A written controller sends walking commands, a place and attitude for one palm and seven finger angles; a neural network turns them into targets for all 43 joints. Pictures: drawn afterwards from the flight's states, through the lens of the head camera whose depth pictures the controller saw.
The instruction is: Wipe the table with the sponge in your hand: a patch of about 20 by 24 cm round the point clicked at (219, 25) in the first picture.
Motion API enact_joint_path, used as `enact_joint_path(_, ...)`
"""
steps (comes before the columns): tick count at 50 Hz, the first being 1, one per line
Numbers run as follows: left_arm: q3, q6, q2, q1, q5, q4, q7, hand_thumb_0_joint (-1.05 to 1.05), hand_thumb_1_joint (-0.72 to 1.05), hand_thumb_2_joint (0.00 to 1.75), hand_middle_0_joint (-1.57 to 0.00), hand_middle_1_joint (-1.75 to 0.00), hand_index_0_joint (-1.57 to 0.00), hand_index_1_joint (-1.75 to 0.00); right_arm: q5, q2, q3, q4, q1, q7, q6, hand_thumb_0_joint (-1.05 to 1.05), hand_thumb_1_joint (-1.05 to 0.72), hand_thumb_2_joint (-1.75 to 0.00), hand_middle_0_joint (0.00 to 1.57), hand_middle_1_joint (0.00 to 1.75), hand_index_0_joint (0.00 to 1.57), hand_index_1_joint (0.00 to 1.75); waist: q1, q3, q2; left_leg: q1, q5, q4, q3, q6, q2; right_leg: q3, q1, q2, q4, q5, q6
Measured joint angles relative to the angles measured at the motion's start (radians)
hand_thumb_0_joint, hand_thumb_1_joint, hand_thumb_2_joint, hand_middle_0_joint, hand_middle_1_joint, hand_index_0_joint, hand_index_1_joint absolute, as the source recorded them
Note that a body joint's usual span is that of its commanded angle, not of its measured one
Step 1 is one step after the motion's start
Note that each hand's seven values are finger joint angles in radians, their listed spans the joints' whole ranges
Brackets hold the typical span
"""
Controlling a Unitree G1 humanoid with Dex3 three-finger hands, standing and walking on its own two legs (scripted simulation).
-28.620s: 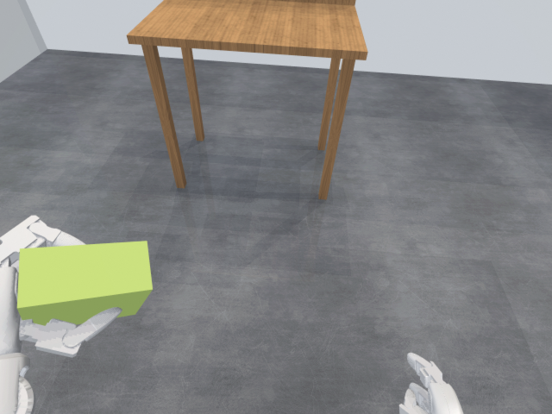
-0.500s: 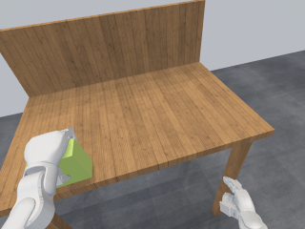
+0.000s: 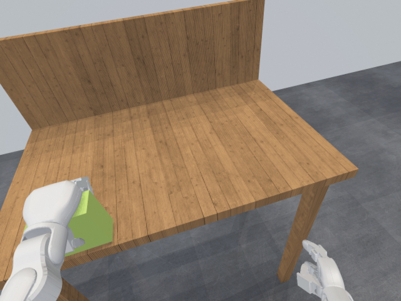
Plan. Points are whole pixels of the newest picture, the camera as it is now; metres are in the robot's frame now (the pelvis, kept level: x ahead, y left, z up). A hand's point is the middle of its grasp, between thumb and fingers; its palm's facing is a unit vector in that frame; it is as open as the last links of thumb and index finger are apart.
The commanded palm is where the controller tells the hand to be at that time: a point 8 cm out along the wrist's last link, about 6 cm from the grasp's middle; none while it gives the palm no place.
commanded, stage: wipe forward along the first lane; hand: left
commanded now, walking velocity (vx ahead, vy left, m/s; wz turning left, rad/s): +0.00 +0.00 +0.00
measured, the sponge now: (78, 229) +0.21 +0.30 +0.05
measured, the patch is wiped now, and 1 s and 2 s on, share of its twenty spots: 0.00 0.25 0.40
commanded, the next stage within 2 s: slide across to the middle lane in 1.60 s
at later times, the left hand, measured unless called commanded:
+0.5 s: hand (70, 198) +0.26 +0.33 +0.09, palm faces -0.02 -0.02 -1.00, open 9.7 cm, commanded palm +0.25 +0.32 +0.13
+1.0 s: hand (74, 179) +0.31 +0.35 +0.09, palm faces -0.08 +0.00 -1.00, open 9.7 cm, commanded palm +0.30 +0.34 +0.13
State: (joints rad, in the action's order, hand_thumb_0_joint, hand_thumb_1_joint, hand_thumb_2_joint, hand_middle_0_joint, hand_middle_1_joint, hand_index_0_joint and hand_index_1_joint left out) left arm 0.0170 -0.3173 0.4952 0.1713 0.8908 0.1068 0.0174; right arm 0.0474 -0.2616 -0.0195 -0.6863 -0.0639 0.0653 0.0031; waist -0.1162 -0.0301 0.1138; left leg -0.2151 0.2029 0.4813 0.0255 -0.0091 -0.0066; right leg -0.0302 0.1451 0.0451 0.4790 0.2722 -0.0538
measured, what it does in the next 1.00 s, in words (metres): stands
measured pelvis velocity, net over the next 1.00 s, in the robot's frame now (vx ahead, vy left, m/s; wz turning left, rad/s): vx -0.01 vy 0.00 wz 0.03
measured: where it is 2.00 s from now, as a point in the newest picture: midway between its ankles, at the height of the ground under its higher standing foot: outside the picture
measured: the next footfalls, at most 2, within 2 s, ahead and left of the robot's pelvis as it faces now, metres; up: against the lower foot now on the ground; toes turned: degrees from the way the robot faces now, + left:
none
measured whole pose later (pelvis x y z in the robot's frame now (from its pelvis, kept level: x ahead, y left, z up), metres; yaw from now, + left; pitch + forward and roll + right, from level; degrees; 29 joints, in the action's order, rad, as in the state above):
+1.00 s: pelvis -0.01 +0.00 -0.01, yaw +2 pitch +3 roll -1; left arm 0.00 -0.17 0.59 -0.37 0.95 -0.55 0.00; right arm 0.09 -0.29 0.00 -0.71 -0.17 0.09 -0.05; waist -0.06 -0.06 0.09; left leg -0.41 0.22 0.58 0.06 0.00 0.00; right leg -0.07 0.32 0.04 0.56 0.29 -0.06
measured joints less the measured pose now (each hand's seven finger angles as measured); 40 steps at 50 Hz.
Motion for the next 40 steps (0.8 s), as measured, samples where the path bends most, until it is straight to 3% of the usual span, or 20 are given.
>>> enact_joint_path(12,0.002,0.002,0.027,-0.15,0.022,-0.166,-0.025,-0.02,-0.48,1.07,-0.79,-1.35,-0.78,-1.35,0.015,0.0,-0.012,-0.004,0.009,0.019,-0.013,0.01,-0.9,-0.9,0.2,0.3,0.2,0.29,0.01,-0.004,-0.007,-0.037,0.002,0.018,0.013,0.001,0.003,-0.013,0.031,-0.001,0.014,0.004,-0.001)
enact_joint_path(25,-0.007,0.061,0.036,-0.27,0.033,-0.307,-0.02,-0.01,-0.5,1.1,-0.79,-1.35,-0.79,-1.34,0.026,-0.017,0.006,-0.023,-0.042,0.027,-0.02,0.01,-0.9,-0.9,0.2,0.3,0.2,0.29,0.015,-0.013,-0.008,-0.091,0.006,0.043,0.028,0.004,0.009,-0.028,0.079,-0.006,0.037,0.013,0.0)
enact_joint_path(40,-0.024,0.111,0.066,-0.402,0.043,-0.495,-0.03,0.0,-0.51,1.1,-0.8,-1.35,-0.8,-1.34,0.036,-0.026,0.014,-0.021,-0.085,0.022,-0.044,0.01,-0.91,-0.9,0.2,0.3,0.2,0.29,0.041,-0.032,-0.011,-0.153,0.017,0.078,0.03,0.008,0.005,-0.03,0.138,-0.001,0.067,0.02,-0.002)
